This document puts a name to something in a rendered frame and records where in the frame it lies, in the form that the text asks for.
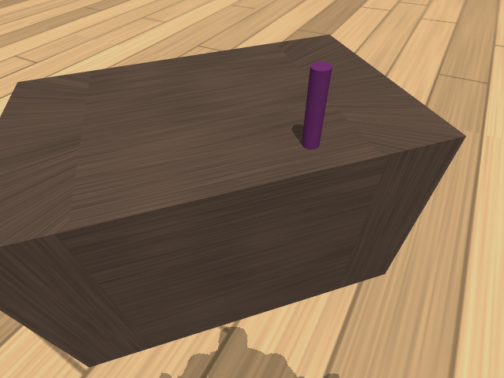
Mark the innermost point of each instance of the can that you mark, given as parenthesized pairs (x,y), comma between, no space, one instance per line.
(319,80)

